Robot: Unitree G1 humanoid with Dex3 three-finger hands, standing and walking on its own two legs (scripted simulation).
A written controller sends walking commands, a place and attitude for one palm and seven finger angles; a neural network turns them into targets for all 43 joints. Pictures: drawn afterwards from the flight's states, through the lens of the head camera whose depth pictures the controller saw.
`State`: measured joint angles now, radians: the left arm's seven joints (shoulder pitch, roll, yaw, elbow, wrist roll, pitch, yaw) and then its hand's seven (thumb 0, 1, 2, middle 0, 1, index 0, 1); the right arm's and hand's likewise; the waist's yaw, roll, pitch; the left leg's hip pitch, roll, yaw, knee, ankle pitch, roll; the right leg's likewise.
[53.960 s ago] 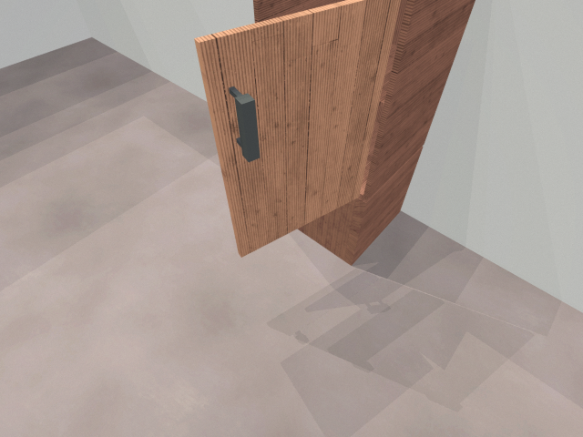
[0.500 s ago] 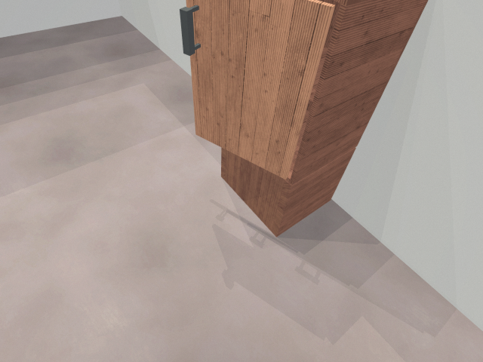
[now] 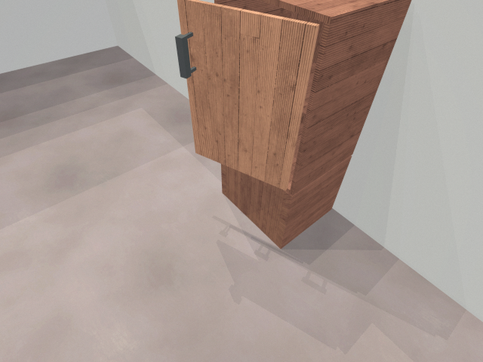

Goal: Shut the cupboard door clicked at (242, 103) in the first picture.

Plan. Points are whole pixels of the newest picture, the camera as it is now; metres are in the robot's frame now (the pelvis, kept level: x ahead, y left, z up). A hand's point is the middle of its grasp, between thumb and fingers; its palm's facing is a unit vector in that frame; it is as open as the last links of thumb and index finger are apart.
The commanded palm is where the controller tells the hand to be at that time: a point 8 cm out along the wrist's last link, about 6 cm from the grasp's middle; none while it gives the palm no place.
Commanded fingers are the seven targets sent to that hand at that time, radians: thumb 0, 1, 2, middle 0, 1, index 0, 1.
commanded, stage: let the arm hang, fingers relaxed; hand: left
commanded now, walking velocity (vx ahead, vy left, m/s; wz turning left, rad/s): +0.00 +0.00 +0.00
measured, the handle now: (187, 54) +0.96 +0.23 +0.09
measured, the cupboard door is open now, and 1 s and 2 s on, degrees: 20 20 20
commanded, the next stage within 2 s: look to check the result in 0.16 s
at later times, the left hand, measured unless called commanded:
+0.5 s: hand out of the picture -0.04 +0.17 -0.18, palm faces +0.03 -0.98 -0.18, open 7.3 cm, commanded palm none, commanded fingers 0.00 0.90 0.90 -0.20 -0.30 -0.20 -0.30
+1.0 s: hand out of the picture +0.01 +0.18 -0.18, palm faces +0.03 -0.97 -0.22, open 7.3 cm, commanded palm none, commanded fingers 0.00 0.90 0.90 -0.20 -0.30 -0.20 -0.30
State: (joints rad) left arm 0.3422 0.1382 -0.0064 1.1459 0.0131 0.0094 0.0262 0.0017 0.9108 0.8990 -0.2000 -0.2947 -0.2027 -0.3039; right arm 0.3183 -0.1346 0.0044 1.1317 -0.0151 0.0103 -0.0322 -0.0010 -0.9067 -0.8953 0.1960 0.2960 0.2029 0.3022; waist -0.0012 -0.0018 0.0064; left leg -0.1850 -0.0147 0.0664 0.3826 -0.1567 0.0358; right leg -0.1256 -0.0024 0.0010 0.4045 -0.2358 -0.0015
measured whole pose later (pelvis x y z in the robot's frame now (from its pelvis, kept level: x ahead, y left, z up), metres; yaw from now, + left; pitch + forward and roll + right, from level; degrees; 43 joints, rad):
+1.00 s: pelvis +0.01 +0.00 +0.00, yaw +1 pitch -2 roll +0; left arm 0.26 0.19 0.01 1.12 0.01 0.00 0.03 0.00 0.91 0.90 -0.20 -0.29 -0.20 -0.30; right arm 0.25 -0.19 -0.02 1.11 -0.01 0.01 -0.03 0.00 -0.91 -0.90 0.20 0.30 0.20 0.30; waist -0.01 -0.01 0.04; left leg -0.21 -0.01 0.04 0.40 -0.17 0.03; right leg -0.13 0.00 -0.02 0.41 -0.25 -0.01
